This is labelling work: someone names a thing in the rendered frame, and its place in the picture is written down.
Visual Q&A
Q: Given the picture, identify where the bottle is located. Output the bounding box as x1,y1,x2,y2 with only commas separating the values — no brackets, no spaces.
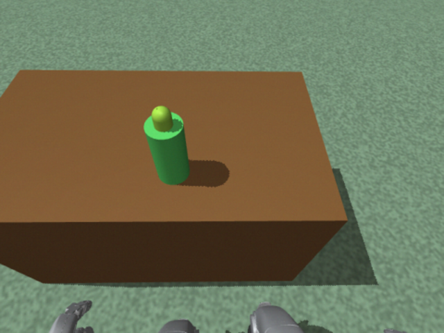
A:
144,106,190,185

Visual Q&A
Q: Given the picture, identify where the left robot hand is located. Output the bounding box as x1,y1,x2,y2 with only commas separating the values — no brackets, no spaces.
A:
49,300,94,333

